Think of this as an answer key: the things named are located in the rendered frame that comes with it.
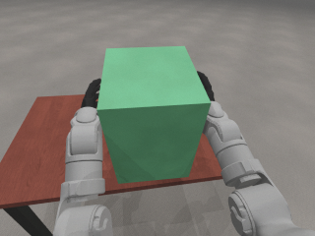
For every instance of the robot right forearm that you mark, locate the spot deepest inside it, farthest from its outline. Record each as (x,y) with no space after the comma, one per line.
(239,168)

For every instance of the right robot hand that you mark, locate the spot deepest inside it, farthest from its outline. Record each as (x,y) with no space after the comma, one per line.
(207,86)

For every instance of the carton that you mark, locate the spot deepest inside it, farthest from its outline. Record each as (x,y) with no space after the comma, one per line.
(152,108)

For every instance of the left robot hand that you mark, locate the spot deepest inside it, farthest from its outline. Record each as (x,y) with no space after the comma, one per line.
(91,96)

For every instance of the robot left upper arm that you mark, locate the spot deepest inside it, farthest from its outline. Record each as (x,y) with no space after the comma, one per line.
(92,220)

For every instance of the robot left forearm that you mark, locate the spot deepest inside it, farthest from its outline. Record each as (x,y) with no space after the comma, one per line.
(83,159)

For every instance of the table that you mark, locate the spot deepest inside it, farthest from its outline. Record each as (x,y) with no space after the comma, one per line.
(33,167)

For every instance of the robot right upper arm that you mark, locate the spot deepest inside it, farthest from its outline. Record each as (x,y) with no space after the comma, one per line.
(260,210)

